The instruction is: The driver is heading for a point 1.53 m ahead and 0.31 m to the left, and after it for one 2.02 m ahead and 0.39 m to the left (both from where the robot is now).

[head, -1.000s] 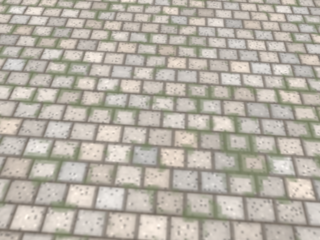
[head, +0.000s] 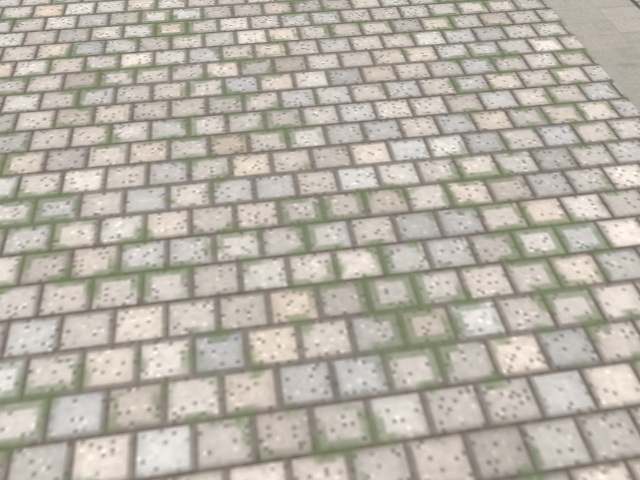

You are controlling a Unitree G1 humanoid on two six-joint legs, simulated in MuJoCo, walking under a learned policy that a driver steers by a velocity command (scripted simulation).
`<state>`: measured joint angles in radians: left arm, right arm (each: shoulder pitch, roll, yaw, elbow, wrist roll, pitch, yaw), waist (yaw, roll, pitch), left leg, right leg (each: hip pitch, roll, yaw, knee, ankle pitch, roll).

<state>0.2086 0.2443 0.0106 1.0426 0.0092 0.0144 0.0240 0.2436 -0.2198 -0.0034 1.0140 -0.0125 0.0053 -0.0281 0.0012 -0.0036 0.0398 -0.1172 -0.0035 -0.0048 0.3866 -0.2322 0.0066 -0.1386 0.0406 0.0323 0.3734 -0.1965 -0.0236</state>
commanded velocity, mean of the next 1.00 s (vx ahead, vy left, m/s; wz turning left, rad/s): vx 0.08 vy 0.00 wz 0.00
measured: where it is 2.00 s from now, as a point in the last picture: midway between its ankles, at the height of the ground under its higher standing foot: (343, 463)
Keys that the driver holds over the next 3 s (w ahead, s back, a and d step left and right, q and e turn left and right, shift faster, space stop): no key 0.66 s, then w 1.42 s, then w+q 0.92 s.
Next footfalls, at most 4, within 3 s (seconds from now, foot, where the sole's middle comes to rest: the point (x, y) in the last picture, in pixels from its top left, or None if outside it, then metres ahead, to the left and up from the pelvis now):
1.38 left None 0.42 0.05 -0.78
1.94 right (375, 386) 0.74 -0.10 -0.78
2.50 left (300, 291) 1.02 0.08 -0.78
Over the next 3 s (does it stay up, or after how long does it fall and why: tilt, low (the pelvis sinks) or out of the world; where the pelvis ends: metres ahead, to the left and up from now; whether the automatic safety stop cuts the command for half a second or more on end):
stays up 1.15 0.06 -0.01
